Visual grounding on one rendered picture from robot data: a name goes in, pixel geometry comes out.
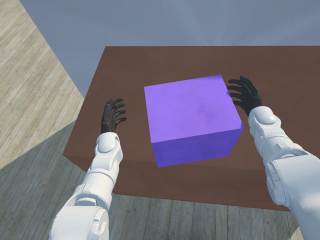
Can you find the left robot upper arm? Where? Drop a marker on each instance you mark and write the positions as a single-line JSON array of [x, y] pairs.
[[81, 223]]

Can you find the robot left hand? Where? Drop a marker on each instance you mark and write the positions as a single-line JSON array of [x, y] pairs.
[[108, 122]]

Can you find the carton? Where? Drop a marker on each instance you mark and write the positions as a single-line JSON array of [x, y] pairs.
[[191, 120]]

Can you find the right robot upper arm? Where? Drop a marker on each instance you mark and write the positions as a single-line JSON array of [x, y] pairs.
[[295, 183]]

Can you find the robot left forearm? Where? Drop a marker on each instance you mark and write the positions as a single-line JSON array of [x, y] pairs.
[[100, 179]]

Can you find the robot right hand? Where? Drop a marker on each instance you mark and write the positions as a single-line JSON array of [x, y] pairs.
[[250, 97]]

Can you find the pedestal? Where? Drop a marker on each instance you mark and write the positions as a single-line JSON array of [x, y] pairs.
[[287, 79]]

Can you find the robot right forearm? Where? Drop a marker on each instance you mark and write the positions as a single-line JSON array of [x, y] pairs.
[[270, 140]]

